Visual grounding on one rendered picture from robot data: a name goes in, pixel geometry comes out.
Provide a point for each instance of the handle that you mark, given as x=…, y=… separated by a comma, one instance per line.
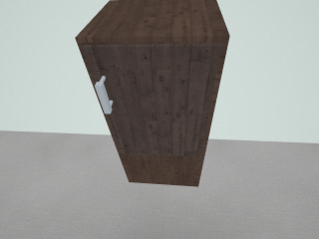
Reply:
x=103, y=96

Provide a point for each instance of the cupboard door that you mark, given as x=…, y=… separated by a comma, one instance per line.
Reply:
x=161, y=94

